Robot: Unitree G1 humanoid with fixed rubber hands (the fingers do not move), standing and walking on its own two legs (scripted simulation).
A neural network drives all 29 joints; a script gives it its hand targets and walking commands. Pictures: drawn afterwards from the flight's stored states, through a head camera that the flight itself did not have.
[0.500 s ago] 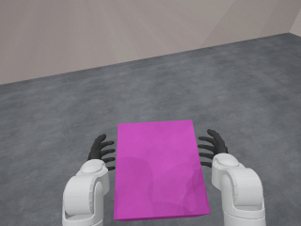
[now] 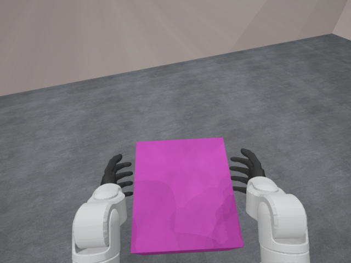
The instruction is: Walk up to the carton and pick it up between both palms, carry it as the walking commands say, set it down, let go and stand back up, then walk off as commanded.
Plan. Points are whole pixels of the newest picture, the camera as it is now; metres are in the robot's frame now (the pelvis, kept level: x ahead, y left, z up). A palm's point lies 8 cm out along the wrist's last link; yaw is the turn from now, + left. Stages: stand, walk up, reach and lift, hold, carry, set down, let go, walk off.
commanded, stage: carry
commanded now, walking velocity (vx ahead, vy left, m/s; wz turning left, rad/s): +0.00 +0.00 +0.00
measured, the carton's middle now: (182, 197) +0.29 +0.00 +0.01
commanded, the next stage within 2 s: hold in 1.84 s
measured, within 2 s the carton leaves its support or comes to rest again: neither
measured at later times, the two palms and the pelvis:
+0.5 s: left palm (82, 186) +0.28 +0.21 +0.10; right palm (219, 178) +0.28 -0.08 +0.10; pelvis +0.02 +0.06 -0.01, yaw +1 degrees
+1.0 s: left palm (87, 183) +0.28 +0.20 +0.10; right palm (223, 177) +0.28 -0.08 +0.10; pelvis +0.02 +0.05 -0.01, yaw +1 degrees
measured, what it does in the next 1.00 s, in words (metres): shifts its weight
